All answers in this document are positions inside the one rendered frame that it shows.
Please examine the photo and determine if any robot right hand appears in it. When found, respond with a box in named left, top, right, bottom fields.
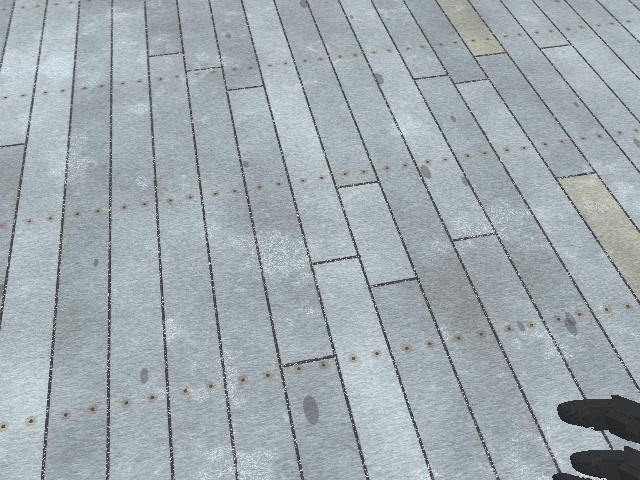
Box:
left=552, top=395, right=640, bottom=480

